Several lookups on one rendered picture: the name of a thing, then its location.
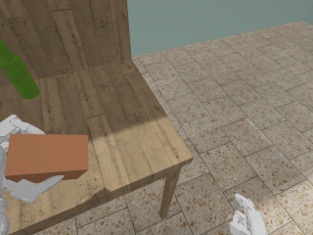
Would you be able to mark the table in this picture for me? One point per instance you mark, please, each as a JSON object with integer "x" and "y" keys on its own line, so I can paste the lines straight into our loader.
{"x": 78, "y": 53}

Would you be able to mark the robot left hand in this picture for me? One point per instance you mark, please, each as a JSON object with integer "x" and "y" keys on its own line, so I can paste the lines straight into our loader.
{"x": 24, "y": 190}

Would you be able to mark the sponge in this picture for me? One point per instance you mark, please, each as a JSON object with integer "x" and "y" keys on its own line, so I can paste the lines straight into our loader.
{"x": 37, "y": 157}

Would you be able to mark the robot right hand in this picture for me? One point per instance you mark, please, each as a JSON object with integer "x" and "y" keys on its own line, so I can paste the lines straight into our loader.
{"x": 251, "y": 224}

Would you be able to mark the left robot forearm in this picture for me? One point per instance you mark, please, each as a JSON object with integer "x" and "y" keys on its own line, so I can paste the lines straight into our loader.
{"x": 4, "y": 220}

